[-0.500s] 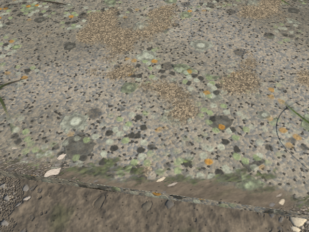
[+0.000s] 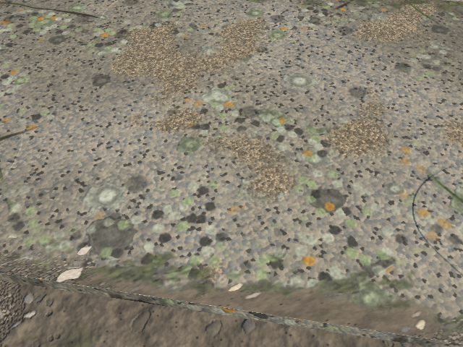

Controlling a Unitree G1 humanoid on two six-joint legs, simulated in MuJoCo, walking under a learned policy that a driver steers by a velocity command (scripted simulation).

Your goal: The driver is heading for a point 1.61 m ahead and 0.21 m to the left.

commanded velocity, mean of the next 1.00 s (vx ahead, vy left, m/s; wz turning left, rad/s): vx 0.02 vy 0.00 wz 0.00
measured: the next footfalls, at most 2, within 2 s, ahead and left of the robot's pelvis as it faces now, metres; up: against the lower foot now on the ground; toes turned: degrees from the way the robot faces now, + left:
right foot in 1.60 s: +0.43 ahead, -0.10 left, +0.00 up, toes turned -1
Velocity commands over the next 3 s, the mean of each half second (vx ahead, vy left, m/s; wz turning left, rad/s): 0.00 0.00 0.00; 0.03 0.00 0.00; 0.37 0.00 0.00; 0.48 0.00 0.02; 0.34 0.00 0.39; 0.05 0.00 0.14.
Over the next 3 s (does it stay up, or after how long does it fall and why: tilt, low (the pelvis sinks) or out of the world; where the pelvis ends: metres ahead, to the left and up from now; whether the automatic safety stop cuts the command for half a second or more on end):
stays up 0.79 0.05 0.05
